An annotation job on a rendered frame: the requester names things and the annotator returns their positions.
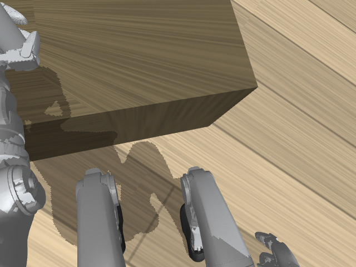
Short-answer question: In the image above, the left robot foot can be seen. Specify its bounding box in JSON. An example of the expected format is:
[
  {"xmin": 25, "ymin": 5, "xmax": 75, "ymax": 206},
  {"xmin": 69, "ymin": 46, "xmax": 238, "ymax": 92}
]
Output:
[{"xmin": 117, "ymin": 203, "xmax": 126, "ymax": 254}]

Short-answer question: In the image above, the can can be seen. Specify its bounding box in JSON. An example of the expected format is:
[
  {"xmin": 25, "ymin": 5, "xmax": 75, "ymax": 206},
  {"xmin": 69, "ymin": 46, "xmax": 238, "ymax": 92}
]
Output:
[{"xmin": 0, "ymin": 3, "xmax": 40, "ymax": 71}]

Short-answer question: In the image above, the right robot foot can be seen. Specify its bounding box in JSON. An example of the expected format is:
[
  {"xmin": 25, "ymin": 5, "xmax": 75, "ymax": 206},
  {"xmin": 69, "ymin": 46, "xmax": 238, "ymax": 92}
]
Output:
[{"xmin": 180, "ymin": 204, "xmax": 205, "ymax": 262}]

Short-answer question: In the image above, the right robot hand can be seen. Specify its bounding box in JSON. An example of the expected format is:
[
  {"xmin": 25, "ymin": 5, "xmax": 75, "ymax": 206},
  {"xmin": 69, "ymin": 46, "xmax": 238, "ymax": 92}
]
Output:
[{"xmin": 255, "ymin": 232, "xmax": 300, "ymax": 267}]

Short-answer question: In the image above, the left robot hand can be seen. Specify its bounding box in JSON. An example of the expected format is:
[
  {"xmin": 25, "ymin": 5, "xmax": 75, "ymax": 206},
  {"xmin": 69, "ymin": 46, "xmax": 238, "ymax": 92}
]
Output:
[{"xmin": 0, "ymin": 2, "xmax": 41, "ymax": 76}]

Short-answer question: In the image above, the left robot arm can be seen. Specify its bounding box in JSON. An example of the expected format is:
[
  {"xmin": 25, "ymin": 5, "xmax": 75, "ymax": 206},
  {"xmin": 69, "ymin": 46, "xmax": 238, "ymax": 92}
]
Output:
[{"xmin": 0, "ymin": 74, "xmax": 46, "ymax": 267}]

